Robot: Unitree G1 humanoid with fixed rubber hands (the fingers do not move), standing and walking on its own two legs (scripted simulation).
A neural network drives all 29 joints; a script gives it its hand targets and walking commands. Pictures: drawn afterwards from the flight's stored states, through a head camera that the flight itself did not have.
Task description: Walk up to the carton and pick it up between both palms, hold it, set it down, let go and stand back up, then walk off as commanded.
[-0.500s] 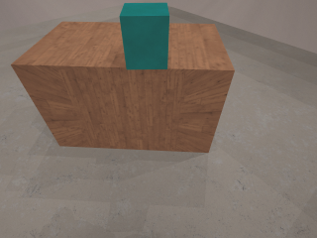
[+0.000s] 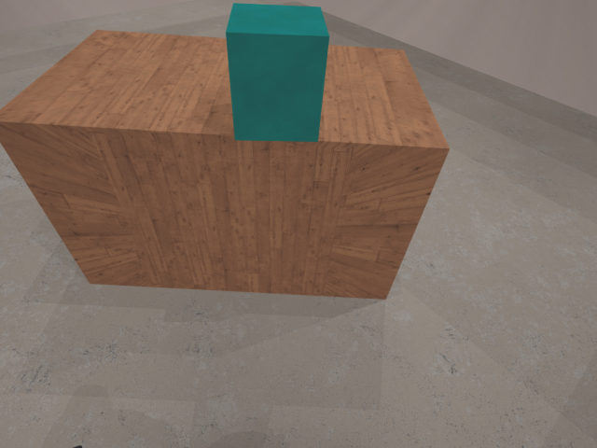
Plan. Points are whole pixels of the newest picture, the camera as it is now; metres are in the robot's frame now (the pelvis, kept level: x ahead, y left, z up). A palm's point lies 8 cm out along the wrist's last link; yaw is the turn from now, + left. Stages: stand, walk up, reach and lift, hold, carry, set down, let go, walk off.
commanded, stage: walk up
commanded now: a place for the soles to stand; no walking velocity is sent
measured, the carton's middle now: (276, 74) +0.94 +0.06 +0.09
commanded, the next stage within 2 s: none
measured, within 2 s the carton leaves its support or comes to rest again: neither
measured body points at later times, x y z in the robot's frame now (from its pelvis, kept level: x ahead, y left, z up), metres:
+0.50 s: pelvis +0.05 -0.01 -0.01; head +0.07 +0.00 +0.43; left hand +0.18 +0.30 -0.10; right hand +0.13 -0.32 -0.09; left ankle +0.07 +0.11 -0.71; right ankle +0.10 -0.14 -0.71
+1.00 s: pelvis +0.06 -0.02 -0.02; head +0.08 -0.01 +0.43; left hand +0.21 +0.30 -0.10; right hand +0.17 -0.33 -0.09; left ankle +0.08 +0.11 -0.71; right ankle +0.10 -0.14 -0.71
